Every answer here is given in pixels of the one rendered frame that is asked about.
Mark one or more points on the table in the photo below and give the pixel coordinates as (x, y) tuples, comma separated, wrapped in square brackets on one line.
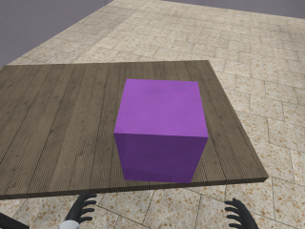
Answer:
[(57, 130)]

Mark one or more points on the carton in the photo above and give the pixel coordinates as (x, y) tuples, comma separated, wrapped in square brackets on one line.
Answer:
[(160, 131)]

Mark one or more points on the right robot hand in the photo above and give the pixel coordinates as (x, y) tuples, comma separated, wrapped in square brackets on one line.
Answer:
[(244, 216)]

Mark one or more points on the robot left forearm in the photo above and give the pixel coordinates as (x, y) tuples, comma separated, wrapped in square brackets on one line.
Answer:
[(69, 224)]

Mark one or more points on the left robot hand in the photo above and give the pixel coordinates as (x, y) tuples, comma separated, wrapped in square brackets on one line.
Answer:
[(77, 210)]

